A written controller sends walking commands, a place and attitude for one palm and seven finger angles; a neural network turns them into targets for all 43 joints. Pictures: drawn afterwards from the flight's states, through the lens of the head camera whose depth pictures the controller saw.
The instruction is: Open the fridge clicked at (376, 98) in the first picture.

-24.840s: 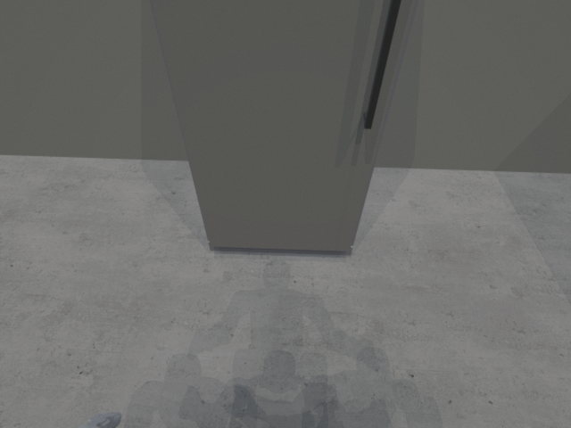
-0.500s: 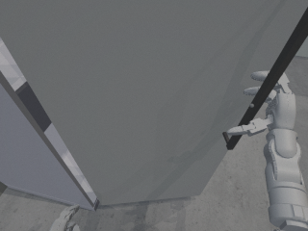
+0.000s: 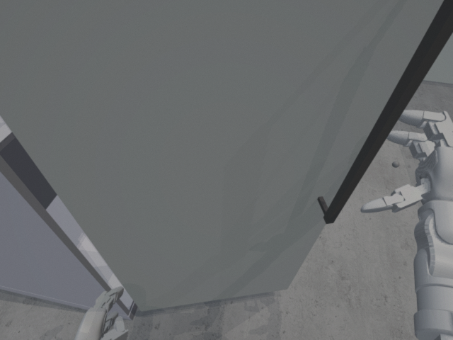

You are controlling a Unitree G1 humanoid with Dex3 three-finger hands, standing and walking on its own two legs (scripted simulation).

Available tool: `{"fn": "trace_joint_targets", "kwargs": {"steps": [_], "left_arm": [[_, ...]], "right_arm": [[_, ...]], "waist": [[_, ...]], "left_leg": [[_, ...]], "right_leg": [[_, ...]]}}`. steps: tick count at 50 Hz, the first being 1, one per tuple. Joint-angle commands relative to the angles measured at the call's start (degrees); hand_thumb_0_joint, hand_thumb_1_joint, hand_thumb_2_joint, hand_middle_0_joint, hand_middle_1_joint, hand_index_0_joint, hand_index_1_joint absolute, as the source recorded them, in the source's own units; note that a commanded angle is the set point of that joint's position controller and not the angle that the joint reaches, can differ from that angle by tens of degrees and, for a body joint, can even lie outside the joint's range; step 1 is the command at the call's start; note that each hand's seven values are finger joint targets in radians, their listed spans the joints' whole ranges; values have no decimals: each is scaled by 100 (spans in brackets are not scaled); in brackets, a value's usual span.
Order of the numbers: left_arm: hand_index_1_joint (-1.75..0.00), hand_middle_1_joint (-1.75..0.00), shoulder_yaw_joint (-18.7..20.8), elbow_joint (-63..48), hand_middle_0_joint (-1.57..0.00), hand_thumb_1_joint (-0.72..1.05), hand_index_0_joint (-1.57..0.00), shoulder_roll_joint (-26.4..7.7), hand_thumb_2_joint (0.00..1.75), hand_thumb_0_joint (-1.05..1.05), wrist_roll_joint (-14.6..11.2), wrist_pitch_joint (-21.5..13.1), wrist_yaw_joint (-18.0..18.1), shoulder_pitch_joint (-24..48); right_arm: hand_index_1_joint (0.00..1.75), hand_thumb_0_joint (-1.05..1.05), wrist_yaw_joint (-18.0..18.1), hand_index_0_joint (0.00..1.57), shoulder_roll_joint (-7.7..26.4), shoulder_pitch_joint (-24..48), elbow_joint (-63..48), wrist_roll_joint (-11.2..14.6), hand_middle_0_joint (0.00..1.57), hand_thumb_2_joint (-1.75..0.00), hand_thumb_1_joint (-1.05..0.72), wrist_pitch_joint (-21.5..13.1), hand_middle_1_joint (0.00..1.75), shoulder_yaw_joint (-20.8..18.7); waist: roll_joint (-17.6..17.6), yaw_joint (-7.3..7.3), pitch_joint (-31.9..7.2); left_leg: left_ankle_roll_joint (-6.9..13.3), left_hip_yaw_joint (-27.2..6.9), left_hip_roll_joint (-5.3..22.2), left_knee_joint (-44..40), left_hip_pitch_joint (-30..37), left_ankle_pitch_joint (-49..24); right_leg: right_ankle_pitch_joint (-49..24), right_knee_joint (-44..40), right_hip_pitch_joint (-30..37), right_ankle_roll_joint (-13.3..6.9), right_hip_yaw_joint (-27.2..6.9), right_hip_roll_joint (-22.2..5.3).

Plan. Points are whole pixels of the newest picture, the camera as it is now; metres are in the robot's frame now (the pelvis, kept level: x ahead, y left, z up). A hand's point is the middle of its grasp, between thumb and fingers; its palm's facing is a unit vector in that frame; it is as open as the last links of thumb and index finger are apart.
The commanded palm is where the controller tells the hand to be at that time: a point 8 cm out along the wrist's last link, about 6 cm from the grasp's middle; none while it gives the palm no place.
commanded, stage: slip the hand off the handle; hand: right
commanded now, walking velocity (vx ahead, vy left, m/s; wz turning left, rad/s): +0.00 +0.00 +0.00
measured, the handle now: (371, 126) +0.40 -0.20 +0.21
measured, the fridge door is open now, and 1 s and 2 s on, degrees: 70 70 70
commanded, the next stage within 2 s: draw the hand back to the body in 0.94 s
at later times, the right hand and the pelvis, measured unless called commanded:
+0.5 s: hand (415, 178) +0.34 -0.27 +0.16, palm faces +0.19 +0.97 -0.18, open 14.7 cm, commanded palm +0.29 -0.31 +0.17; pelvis +0.01 -0.02 +0.00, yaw +1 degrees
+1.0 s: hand out of the picture +0.24 -0.28 +0.17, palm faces +0.24 +0.95 -0.20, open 14.7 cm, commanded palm +0.21 -0.32 +0.17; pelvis +0.00 +0.00 +0.00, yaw -1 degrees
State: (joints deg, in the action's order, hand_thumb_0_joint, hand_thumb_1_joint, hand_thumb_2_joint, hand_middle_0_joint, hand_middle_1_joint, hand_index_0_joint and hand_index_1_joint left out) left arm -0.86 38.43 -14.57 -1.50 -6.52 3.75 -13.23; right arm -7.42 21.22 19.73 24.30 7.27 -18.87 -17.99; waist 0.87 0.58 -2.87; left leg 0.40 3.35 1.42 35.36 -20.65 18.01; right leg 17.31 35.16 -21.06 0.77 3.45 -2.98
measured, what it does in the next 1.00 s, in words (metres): stands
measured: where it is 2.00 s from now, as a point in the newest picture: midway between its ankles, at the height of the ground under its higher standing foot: outside the picture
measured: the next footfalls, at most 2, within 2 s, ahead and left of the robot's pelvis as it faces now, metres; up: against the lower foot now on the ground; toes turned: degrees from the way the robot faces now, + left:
none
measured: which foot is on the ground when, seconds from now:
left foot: down 0.00-1.00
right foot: down 0.00-1.00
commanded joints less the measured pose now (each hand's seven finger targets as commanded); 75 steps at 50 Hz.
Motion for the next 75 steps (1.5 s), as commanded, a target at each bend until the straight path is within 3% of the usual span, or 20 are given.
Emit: {"fn": "trace_joint_targets", "kwargs": {"steps": [1,4,10,14,17,18,19,23,28,30,35,45,49,53,54,56,60,64,68,75], "left_arm": [[-30,-30,299,-725,-20,90,-20,-770,90,0,-40,-242,109,209],[-30,-30,280,-713,-20,90,-20,-755,90,0,-44,-237,118,151],[-30,-30,290,-664,-20,90,-20,-827,90,0,-34,-174,167,35],[-30,-30,316,-818,-20,90,-20,-795,90,0,0,-164,114,-15],[-30,-30,333,-893,-20,90,-20,-804,90,0,-18,-174,75,33],[-30,-30,328,-932,-20,90,-20,-811,90,0,-14,-169,76,71],[-30,-30,311,-969,-20,90,-20,-781,90,0,-26,-184,56,109],[-30,-30,298,-1029,-20,90,-20,-761,90,0,-5,-245,70,266],[-30,-30,264,-988,-20,90,-20,-726,90,0,-8,-360,110,398],[-30,-30,245,-965,-20,90,-20,-716,90,0,-35,-397,137,415],[-30,-30,194,-999,-20,90,-20,-676,90,0,-53,-538,173,530],[-30,-30,117,-1044,-20,90,-20,-642,90,0,-74,-693,234,715],[-30,-30,93,-1029,-20,90,-20,-636,90,0,-69,-791,269,766],[-30,-30,95,-906,-20,90,-20,-688,90,0,-87,-862,365,743],[-30,-30,54,-945,-20,90,-20,-776,90,0,-228,-907,427,779],[-30,-30,-9,-1131,-20,90,-20,-750,90,0,-292,-991,538,937],[-30,-30,-78,-1207,-20,90,-20,-776,90,0,-309,-1179,545,857],[-30,-30,-74,-1293,-20,90,-20,-716,90,0,-254,-1268,390,828],[-30,-30,-44,-1291,-20,90,-20,-734,90,0,-283,-1326,325,818],[-30,-30,-38,-1334,-20,90,-20,-744,90,0,-264,-1450,368,801]], "right_arm": [[115,0,-109,25,1567,2107,-1188,190,25,-20,55,-297,115,-533],[115,0,-191,25,1404,2342,-1091,189,25,-20,55,-330,115,-347],[115,0,-347,25,1834,2547,-744,210,25,-20,55,-314,115,-641],[115,0,-436,25,1744,1700,-946,273,25,-20,55,-355,115,-756],[115,0,-477,25,1648,1412,-1315,384,25,-20,55,-302,115,-726],[115,0,-432,25,1658,1026,-1423,396,25,-20,55,-278,115,-833],[115,0,-436,25,1482,999,-1567,421,25,-20,55,-247,115,-666],[115,0,-275,25,1719,645,-2418,440,25,-20,55,-217,115,-988],[115,0,-233,25,1657,233,-2807,480,25,-20,55,-135,115,-1029],[115,0,-317,25,1557,106,-2667,539,25,-20,55,-57,115,-956],[115,0,-515,25,1296,-273,-3022,653,25,-20,55,15,115,-715],[115,0,-642,25,1438,-962,-3308,841,25,-20,55,158,115,-1025],[115,0,-715,25,1420,-789,-3526,893,25,-20,55,127,115,-967],[115,0,-776,25,1556,-431,-3264,903,25,-20,55,145,115,-975],[115,0,-1129,25,1565,-820,-2490,1242,25,-20,55,813,115,-910],[115,0,-1465,25,1759,-370,-3198,1373,25,-20,55,1372,115,-953],[115,0,-1840,25,2087,-603,-3288,1500,25,-20,55,2145,115,-1213],[115,0,-1772,25,2142,-1295,-3522,1662,25,-20,55,2128,115,-1723],[115,0,-1697,25,1685,-1731,-3399,1673,25,-20,55,2281,115,-1451],[111,0,-1598,25,1755,-1492,-4501,1519,25,-24,48,2347,111,-1297]], "waist": [[74,-40,-1473],[195,-109,-1397],[208,-143,-1423],[351,83,-1871],[224,82,-1697],[199,187,-1655],[264,124,-1611],[360,223,-1550],[418,174,-1242],[229,107,-1093],[358,126,-1097],[209,216,-726],[400,159,-708],[201,75,-496],[388,122,-769],[690,205,-989],[205,237,-905],[79,395,-898],[98,365,-443],[453,281,-602]], "left_leg": [[33,-209,-151,-436,394,-1645],[63,-171,-175,-408,204,-1517],[69,-158,-194,-377,61,-1338],[106,-116,-213,-229,362,-1731],[90,-61,-240,-236,289,-1726],[96,-65,-239,-236,390,-1772],[85,-54,-236,-242,333,-1774],[90,-41,-236,-258,446,-1706],[72,-49,-239,-363,336,-1392],[60,-33,-247,-405,245,-1217],[65,-39,-230,-449,263,-1139],[27,-68,-173,-573,295,-860],[17,-122,-145,-610,224,-728],[3,-201,-127,-735,73,-257],[20,-253,-49,-817,418,-249],[17,-216,-26,-860,667,-516],[-10,-112,-37,-905,808,-1009],[-3,-56,-49,-832,957,-1436],[-26,-76,-51,-922,690,-1196],[-15,-3,-76,-889,644,-1097]], "right_leg": [[-1369,-275,661,-198,-97,255],[-1379,-251,726,-192,-175,235],[-1278,-208,627,-176,-235,216],[-1806,-152,775,-165,-265,210],[-1867,-182,774,-142,-287,166],[-1904,-193,705,-163,-270,172],[-1900,-216,743,-152,-255,165],[-1891,-270,750,-140,-259,149],[-1460,-318,696,-149,-232,156],[-1238,-370,643,-142,-264,156],[-1103,-366,751,-149,-294,186],[-742,-383,534,-154,-259,241],[-621,-335,565,-165,-250,259],[-287,-304,441,-185,-279,241],[-112,-454,555,-193,-305,212],[-348,-536,782,-225,-343,234],[-799,-569,968,-308,-434,243],[-1200,-520,972,-254,-395,243],[-962,-546,922,-240,-317,209],[-945,-570,1194,-275,-391,209]]}}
